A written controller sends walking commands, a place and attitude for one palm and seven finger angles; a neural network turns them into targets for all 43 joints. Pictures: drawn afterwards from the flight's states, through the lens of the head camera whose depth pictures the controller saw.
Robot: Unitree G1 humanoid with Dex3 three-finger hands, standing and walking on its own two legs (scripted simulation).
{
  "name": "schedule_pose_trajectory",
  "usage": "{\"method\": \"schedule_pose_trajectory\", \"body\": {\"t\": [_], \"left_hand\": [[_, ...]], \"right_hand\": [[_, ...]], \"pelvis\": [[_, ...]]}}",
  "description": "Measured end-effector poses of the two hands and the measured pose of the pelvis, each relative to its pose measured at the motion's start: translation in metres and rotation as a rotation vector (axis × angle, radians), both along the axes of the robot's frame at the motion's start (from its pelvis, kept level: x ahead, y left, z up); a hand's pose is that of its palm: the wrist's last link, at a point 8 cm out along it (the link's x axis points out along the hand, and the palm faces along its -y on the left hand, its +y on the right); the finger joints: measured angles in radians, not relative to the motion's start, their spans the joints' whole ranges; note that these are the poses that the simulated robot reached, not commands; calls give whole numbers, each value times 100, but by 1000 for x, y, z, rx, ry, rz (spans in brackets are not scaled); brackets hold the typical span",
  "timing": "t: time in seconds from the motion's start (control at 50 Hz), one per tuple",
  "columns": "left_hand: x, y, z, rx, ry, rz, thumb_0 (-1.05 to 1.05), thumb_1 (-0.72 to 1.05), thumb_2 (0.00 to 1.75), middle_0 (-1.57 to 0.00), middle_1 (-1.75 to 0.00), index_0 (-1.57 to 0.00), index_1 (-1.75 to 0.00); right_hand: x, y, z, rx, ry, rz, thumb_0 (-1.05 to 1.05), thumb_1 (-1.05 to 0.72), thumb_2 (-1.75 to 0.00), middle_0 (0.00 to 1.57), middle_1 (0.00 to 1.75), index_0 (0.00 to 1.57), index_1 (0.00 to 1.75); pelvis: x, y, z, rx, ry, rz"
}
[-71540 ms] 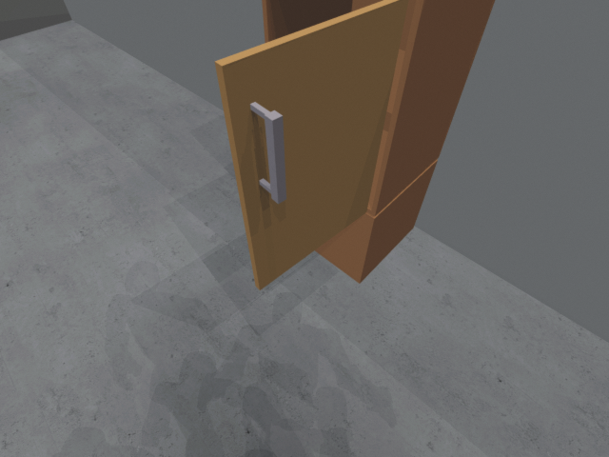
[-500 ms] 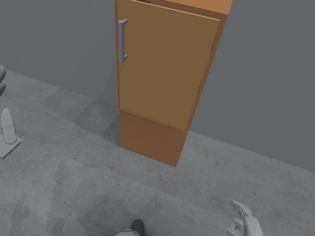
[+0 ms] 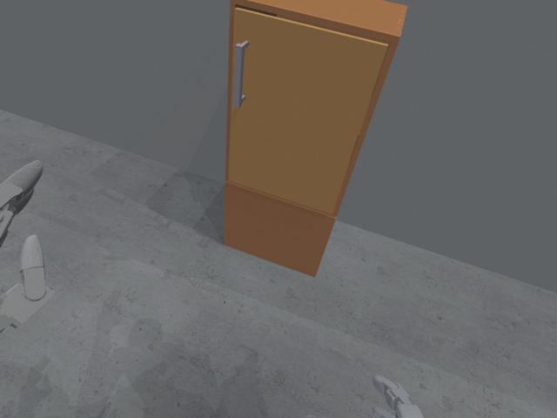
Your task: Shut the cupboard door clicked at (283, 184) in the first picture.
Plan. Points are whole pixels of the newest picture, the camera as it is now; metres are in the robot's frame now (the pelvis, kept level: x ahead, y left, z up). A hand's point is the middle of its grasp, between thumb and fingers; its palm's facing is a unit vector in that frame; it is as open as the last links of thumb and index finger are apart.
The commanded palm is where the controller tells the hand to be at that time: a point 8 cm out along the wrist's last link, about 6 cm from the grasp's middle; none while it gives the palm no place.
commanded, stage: stop stepping back and stand still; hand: left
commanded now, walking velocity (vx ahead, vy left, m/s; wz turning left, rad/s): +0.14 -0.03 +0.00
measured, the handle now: (241, 74) +1.00 +0.12 +0.07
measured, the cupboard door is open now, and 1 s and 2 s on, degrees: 0 0 0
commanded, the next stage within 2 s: let the arm hang, fingers relaxed in 1.06 s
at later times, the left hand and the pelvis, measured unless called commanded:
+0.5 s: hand (65, 279) +0.21 +0.24 +0.17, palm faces +0.52 -0.74 -0.41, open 7.4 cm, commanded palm +0.15 +0.27 +0.16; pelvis +0.02 -0.03 -0.03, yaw +3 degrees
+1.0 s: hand (73, 262) +0.25 +0.25 +0.15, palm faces +0.46 -0.74 -0.49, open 7.4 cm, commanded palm +0.19 +0.28 +0.16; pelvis +0.06 -0.02 -0.02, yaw +2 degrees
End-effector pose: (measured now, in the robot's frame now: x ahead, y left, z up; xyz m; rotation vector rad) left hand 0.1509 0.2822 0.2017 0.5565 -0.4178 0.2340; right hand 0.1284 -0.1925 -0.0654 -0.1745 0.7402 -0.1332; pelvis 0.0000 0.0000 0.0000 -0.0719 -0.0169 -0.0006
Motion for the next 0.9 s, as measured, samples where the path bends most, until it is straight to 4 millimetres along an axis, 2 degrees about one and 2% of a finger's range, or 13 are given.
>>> {"method": "schedule_pose_trajectory", "body": {"t": [0.08,0.16,0.22,0.3,0.34,0.4,0.5,0.58,0.64,0.72,0.78,0.9], "left_hand": [[-15,16,5,72,70,132,1,89,90,-22,-30,-22,-31],[-25,27,-7,41,116,305,1,89,90,-22,-30,-22,-31],[-31,15,-30,-17,124,352,1,89,90,-21,-30,-21,-30],[-31,-10,-49,-149,117,321,2,89,90,-21,-30,-21,-30],[-25,-18,-50,-172,100,295,2,89,90,-21,-30,-21,-30],[-11,-22,-40,-138,49,259,2,89,90,-22,-30,-22,-30],[14,-11,-18,-33,-53,225,2,89,90,-22,-30,-22,-31],[34,-2,-21,-13,-11,227,1,89,90,-21,-30,-21,-30],[43,-4,-29,-9,72,227,1,89,90,-21,-30,-21,-30],[47,-16,-42,-12,174,216,1,89,90,-21,-30,-21,-30],[47,-22,-43,-14,200,204,2,89,90,-22,-30,-22,-30],[49,-10,-33,-6,158,236,1,89,90,-22,-30,-22,-31]], "right_hand": [[0,-13,-7,-17,34,4,2,-90,-90,21,30,21,30],[5,-37,-23,-25,28,14,2,-90,-90,21,30,21,30],[13,-60,-44,-39,22,32,2,-90,-90,21,30,21,30],[14,-81,-47,-71,61,26,2,-91,-90,21,30,20,30],[15,-89,-42,-89,55,10,2,-91,-90,21,30,20,30],[22,-95,-36,-115,34,-6,2,-91,-90,21,30,20,30],[42,-93,-36,-126,2,-17,2,-91,-90,20,30,20,30],[55,-80,-37,-73,-12,-33,2,-91,-90,20,30,20,30],[63,-67,-38,-26,-26,-13,2,-91,-90,20,30,20,30],[68,-57,-45,19,0,15,2,-91,-90,21,30,20,30],[70,-56,-50,24,43,26,2,-91,-90,21,30,20,30],[77,-60,-48,-9,73,11,2,-91,-90,21,30,20,30]], "pelvis": [[-4,-6,3,2,21,7],[-8,-18,-8,37,28,33],[-13,-26,-26,67,27,36],[-5,-31,-25,74,-5,45],[2,-34,-23,86,-12,47],[9,-37,-23,91,-21,55],[24,-31,-30,70,-18,46],[31,-28,-30,94,-11,27],[36,-29,-28,93,13,27],[40,-32,-26,80,47,26],[45,-32,-25,79,54,24],[56,-28,-23,83,38,27]]}}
